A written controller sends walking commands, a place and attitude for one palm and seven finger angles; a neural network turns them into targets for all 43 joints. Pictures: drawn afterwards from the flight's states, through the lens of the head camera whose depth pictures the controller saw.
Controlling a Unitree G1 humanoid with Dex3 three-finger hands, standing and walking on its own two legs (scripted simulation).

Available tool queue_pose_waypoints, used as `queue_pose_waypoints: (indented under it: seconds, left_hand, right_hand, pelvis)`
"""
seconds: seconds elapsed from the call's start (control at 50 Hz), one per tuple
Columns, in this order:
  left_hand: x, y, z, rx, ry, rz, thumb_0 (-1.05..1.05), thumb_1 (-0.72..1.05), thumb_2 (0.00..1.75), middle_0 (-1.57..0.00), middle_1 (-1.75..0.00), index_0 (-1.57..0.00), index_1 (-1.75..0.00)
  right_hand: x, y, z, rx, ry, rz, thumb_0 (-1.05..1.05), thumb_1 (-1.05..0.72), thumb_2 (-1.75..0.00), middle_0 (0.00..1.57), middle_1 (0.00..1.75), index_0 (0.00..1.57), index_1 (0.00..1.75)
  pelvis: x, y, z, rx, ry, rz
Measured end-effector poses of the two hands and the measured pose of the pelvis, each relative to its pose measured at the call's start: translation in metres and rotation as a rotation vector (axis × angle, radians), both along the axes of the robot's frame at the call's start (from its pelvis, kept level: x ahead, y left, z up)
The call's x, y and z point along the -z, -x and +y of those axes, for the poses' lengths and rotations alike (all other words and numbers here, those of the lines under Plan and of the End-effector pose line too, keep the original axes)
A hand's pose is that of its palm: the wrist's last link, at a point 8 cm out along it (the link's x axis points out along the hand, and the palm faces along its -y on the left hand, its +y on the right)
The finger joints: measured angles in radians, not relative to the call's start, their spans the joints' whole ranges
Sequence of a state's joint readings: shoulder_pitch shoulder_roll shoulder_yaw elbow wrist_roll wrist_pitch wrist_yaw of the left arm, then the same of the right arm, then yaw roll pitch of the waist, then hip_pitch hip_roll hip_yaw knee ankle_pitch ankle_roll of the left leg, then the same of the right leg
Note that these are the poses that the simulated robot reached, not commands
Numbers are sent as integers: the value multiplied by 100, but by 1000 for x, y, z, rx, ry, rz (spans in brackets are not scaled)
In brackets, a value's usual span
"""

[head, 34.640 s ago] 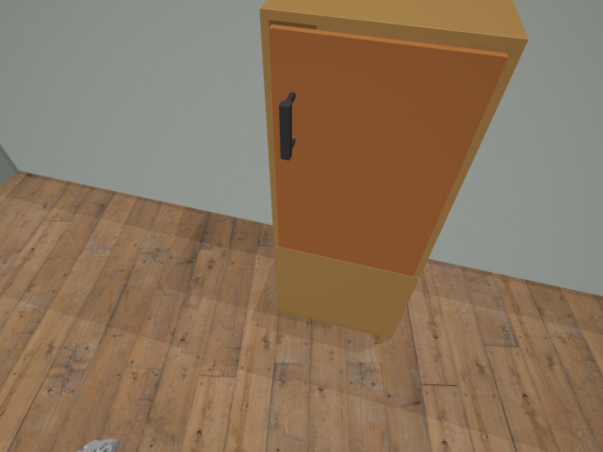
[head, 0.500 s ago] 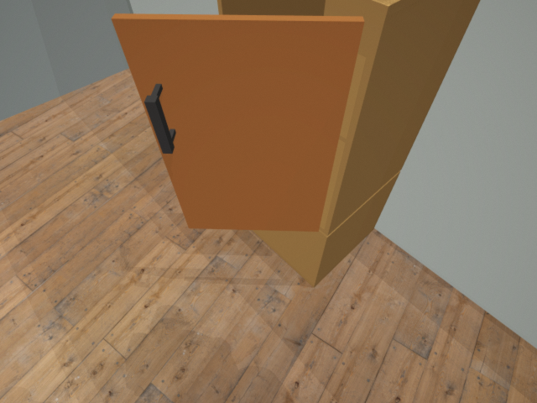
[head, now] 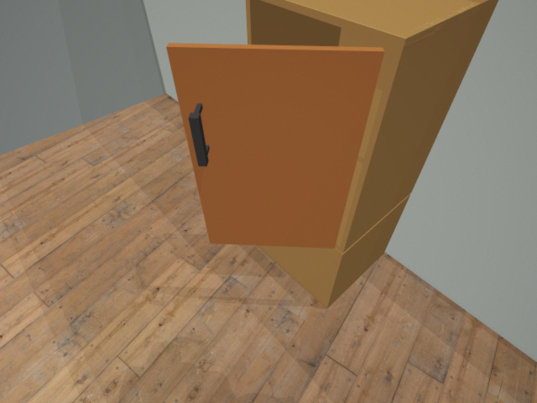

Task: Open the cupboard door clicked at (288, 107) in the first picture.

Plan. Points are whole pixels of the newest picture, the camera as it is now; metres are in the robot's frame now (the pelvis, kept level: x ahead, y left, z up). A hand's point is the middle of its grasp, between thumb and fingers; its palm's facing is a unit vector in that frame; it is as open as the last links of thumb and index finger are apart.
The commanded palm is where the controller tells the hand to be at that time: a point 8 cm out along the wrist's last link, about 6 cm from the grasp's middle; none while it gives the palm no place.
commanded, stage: come to a stop and stand still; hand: left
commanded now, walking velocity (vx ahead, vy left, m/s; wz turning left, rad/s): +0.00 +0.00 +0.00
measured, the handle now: (201, 135) +0.60 +0.19 +0.08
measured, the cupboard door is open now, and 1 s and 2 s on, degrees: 45 45 45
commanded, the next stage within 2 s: look again from close up in 0.02 s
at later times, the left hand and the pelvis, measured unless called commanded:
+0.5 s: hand out of the picture +0.01 +0.14 -0.17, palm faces +0.01 -0.98 -0.21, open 7.3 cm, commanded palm none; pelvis +0.00 -0.04 +0.01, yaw +0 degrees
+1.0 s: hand out of the picture +0.00 +0.12 -0.18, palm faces +0.08 -0.99 -0.15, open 7.4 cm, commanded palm none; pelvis +0.03 -0.04 +0.00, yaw +0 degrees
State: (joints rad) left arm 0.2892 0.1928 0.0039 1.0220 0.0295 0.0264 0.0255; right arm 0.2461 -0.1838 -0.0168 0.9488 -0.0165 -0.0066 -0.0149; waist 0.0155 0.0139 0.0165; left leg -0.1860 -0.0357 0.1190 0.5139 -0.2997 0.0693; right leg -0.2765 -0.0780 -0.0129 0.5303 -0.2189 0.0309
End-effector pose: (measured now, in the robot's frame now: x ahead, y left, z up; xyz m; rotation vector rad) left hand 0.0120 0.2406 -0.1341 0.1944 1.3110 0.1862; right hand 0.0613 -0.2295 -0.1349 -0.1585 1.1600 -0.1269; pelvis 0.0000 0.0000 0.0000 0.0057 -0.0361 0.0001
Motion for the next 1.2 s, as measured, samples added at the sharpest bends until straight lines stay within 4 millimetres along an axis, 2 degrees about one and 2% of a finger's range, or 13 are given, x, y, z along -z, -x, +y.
queue_pose_waypoints:
  seconds: [0.1, 0.2, 0.4, 0.52, 0.82, 0.98, 1.06, 1.14, 1.2]
  left_hand:
    - [-3, 19, -6, -10, 2, 45, 1, 90, 90, -20, -30, -20, -30]
    - [-3, 27, -18, -14, 17, 73, 1, 90, 90, -20, -30, -20, -30]
    - [0, 14, -48, -2, 48, 55, 1, 90, 90, -20, -30, -20, -30]
    - [-1, 7, -55, 2, 40, 46, 1, 92, 90, -20, -30, -20, -30]
    - [1, 8, -72, -23, 49, 45, 1, 91, 90, -20, -30, -20, -30]
    - [14, 16, -68, -77, 99, 81, 1, 90, 90, -20, -30, -20, -30]
    - [16, 6, -60, -59, 104, 108, 1, 90, 90, -20, -30, -20, -30]
    - [15, -22, -55, -39, 86, 80, 1, 90, 90, -20, -30, -20, -30]
    - [13, -43, -54, -38, 63, 49, 1, 91, 90, -20, -30, -20, -30]
  right_hand:
    - [2, 10, -4, -5, -6, 35, 0, -93, -90, 20, 30, 20, 30]
    - [4, 27, -10, 2, -11, 94, 0, -92, -90, 20, 30, 20, 30]
    - [8, 60, -18, 29, -31, 198, 0, -91, -90, 20, 30, 20, 30]
    - [9, 71, -22, 43, -45, 233, 0, -91, -90, 20, 30, 20, 30]
    - [10, 74, -33, 37, -53, 264, 0, -91, -90, 20, 30, 20, 30]
    - [4, 68, -32, 48, -4, 276, 0, -91, -90, 20, 30, 20, 30]
    - [3, 68, -23, 70, 0, 280, 0, -91, -90, 20, 30, 20, 30]
    - [7, 68, -12, 81, -23, 317, 0, -91, -90, 20, 30, 20, 30]
    - [12, 61, -6, 83, -41, 339, 0, -91, -90, 20, 30, 20, 30]
  pelvis:
    - [-3, 0, -3, -2, -5, 5]
    - [-5, -1, -9, -5, -7, 5]
    - [-7, -3, -26, -7, -9, 2]
    - [-7, -4, -37, -8, -8, 4]
    - [-6, -9, -52, -13, -4, 8]
    - [-1, -27, -40, -10, 11, 17]
    - [0, -40, -32, 1, 0, 21]
    - [2, -53, -32, 2, -13, 22]
    - [4, -62, -32, -4, -4, 17]
